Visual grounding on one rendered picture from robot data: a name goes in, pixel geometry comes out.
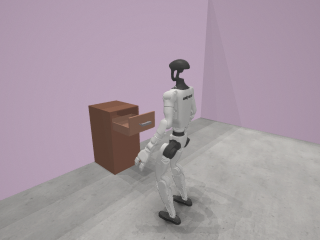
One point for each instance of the drawer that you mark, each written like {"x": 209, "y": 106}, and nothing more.
{"x": 129, "y": 124}

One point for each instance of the robot left thigh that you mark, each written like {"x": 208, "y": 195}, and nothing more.
{"x": 165, "y": 153}

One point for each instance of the robot left hand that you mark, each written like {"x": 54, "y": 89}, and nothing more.
{"x": 144, "y": 156}

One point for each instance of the handle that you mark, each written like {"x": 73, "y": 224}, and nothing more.
{"x": 146, "y": 123}

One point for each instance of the right robot forearm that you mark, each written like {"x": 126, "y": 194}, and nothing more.
{"x": 190, "y": 119}

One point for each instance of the cabinet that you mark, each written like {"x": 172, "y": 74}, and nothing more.
{"x": 113, "y": 150}

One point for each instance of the left robot forearm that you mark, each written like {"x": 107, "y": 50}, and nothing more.
{"x": 157, "y": 137}

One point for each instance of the right robot upper arm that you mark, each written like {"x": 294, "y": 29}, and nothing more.
{"x": 193, "y": 103}

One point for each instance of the left robot upper arm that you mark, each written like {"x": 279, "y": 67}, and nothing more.
{"x": 169, "y": 98}

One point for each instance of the robot left shin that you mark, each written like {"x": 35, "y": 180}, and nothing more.
{"x": 166, "y": 195}

